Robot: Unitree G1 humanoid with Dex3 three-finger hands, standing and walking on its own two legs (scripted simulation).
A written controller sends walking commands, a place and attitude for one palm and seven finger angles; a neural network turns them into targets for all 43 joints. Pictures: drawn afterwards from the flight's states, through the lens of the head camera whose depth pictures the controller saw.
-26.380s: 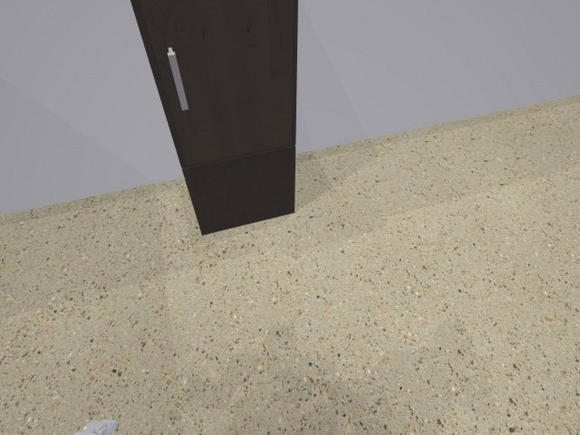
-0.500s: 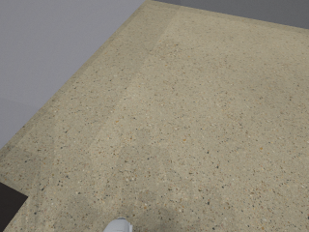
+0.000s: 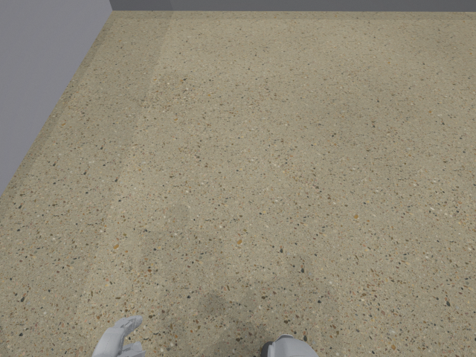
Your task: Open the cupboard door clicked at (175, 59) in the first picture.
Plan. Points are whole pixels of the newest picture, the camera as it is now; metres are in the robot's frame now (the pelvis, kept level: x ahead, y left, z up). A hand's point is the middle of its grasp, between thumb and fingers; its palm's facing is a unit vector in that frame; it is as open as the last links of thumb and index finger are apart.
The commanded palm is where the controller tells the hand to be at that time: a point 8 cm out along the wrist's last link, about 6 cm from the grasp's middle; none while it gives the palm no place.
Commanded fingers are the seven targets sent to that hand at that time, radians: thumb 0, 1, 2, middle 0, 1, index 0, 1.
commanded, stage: walk to a spot facing it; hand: left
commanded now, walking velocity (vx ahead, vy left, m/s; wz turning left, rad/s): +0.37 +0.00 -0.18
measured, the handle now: out of the picture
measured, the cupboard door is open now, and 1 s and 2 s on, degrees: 37 37 37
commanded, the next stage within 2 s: turn to face it in 0.42 s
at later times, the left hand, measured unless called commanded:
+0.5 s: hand (160, 349) +0.16 +0.16 -0.18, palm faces +0.09 -0.98 -0.15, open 7.3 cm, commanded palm none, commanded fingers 0.00 0.90 0.90 -0.20 -0.30 -0.20 -0.30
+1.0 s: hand (166, 216) +0.44 +0.18 -0.15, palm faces +0.23 -0.94 -0.23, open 7.3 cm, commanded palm none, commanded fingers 0.00 0.90 0.90 -0.20 -0.30 -0.20 -0.30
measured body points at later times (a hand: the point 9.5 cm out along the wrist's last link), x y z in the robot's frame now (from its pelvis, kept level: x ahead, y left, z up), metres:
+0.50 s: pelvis +0.24 -0.01 +0.00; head +0.26 +0.01 +0.44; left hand +0.16 +0.21 -0.17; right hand +0.37 -0.24 -0.13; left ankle +0.35 +0.10 -0.73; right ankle +0.10 -0.10 -0.73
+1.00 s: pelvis +0.38 -0.03 +0.01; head +0.41 -0.02 +0.45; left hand +0.43 +0.23 -0.13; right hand +0.45 -0.28 -0.15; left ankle +0.34 +0.08 -0.66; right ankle +0.40 -0.15 -0.73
